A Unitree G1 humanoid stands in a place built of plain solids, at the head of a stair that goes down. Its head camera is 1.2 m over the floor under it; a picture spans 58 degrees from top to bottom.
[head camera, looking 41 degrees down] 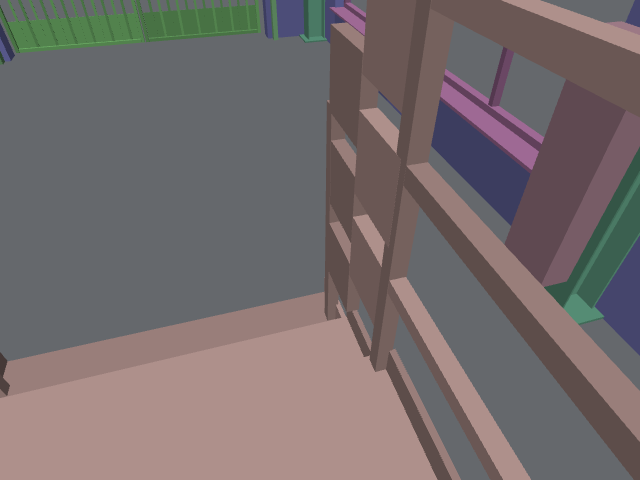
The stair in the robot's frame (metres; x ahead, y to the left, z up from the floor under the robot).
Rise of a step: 0.17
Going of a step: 0.30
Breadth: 1.40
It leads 16 degrees to the left of straight ahead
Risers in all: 3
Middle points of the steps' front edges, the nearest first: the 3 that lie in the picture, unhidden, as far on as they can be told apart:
0.63 0.46 0.00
0.92 0.55 -0.17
1.21 0.63 -0.34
